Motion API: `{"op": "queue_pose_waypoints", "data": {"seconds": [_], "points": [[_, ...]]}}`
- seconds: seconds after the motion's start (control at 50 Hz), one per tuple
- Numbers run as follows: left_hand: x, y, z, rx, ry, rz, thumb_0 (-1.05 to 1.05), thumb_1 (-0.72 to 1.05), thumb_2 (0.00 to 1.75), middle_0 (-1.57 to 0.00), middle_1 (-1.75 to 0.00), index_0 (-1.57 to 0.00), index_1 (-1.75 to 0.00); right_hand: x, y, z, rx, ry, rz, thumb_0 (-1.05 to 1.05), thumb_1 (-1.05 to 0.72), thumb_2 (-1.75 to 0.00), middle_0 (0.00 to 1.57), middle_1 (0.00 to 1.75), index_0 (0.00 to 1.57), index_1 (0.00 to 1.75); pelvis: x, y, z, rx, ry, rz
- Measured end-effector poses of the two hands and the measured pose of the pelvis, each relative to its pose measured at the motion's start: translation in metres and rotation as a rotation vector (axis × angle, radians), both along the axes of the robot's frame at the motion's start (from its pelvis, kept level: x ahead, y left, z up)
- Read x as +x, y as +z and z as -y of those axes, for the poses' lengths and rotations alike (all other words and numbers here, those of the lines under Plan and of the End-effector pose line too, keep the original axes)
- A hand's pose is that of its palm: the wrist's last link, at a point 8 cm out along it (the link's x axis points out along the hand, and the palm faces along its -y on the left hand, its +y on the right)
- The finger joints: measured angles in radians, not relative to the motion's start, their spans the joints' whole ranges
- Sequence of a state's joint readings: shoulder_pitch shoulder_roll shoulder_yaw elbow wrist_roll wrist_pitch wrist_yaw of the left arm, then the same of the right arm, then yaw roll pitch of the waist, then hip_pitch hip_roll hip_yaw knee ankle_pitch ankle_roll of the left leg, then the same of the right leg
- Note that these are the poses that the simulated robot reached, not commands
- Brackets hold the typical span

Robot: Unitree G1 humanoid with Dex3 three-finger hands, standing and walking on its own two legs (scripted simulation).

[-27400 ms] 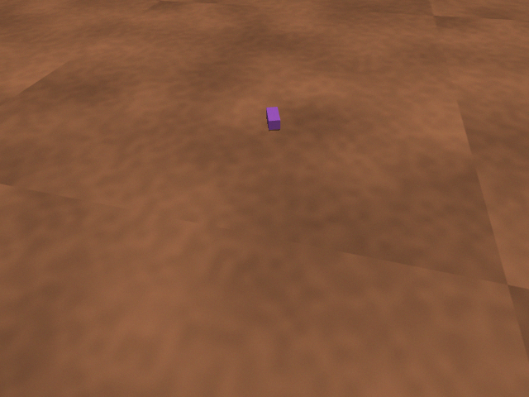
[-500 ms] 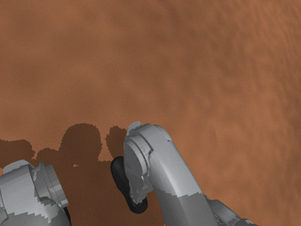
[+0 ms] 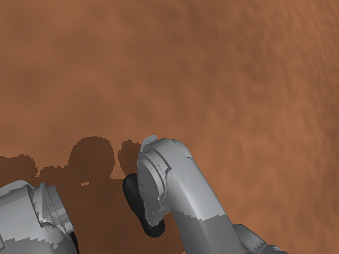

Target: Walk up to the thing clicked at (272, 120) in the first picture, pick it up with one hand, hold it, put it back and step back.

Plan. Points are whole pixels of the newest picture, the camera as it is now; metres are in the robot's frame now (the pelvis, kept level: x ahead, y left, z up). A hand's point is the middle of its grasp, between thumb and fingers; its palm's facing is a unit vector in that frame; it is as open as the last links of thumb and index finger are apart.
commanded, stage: close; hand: left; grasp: from above
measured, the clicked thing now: out of the picture +0.45 +0.35 -0.28
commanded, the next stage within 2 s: settle in 0.32 s
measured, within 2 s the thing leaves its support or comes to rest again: leaves its support in 0.82 s
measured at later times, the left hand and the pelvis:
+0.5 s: hand out of the picture +0.44 +0.34 -0.25, palm faces -0.40 -0.19 -0.90, open 11.0 cm; pelvis +0.00 +0.00 +0.00, yaw +0 degrees
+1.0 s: hand out of the picture +0.44 +0.35 -0.21, palm faces -0.36 -0.17 -0.92, open 10.7 cm; pelvis +0.01 +0.00 +0.00, yaw +2 degrees
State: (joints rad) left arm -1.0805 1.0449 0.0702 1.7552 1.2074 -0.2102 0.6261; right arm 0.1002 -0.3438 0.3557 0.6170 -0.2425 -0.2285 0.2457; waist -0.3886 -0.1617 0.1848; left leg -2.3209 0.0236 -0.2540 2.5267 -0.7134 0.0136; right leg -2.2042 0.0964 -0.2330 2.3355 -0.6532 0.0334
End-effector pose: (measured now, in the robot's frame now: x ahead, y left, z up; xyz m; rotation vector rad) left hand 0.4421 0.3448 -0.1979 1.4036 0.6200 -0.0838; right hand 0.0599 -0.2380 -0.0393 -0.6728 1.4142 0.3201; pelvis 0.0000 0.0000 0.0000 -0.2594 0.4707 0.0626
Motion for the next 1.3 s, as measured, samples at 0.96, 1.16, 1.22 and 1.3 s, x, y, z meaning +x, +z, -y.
{"op": "queue_pose_waypoints", "data": {"seconds": [0.96,1.16,1.22,1.3], "points": [[-0.001,0.036,-0.007,0.014,-0.014,0.056,-0.01,-0.11,0.63,-0.57,-0.73,-0.6,-0.68,0.021,-0.008,0.01,0.005,-0.079,0.04,0.0,-0.91,-0.9,0.2,0.3,0.2,0.29,0.008,0.002,0.001,0.015,0.018,-0.073],[-0.005,0.081,-0.009,0.045,0.008,0.008,-0.01,-0.09,0.57,-0.61,-0.67,-0.64,-0.62,0.043,-0.025,0.015,0.062,-0.137,0.096,0.0,-0.91,-0.9,0.2,0.3,0.2,0.29,0.008,0.011,0.005,0.057,0.04,-0.107],[-0.006,0.089,-0.008,0.038,0.011,-0.011,-0.01,-0.1,0.58,-0.62,-0.66,-0.64,-0.62,0.045,-0.028,0.016,0.07,-0.144,0.103,0.0,-0.91,-0.9,0.2,0.3,0.2,0.29,0.006,0.013,0.007,0.068,0.046,-0.105],[-0.006,0.098,-0.006,0.023,-0.004,-0.021,-0.01,-0.1,0.58,-0.63,-0.66,-0.65,-0.61,0.042,-0.03,0.018,0.059,-0.161,0.102,0.0,-0.91,-0.9,0.2,0.3,0.2,0.29,0.004,0.015,0.008,0.077,0.05,-0.102]]}}
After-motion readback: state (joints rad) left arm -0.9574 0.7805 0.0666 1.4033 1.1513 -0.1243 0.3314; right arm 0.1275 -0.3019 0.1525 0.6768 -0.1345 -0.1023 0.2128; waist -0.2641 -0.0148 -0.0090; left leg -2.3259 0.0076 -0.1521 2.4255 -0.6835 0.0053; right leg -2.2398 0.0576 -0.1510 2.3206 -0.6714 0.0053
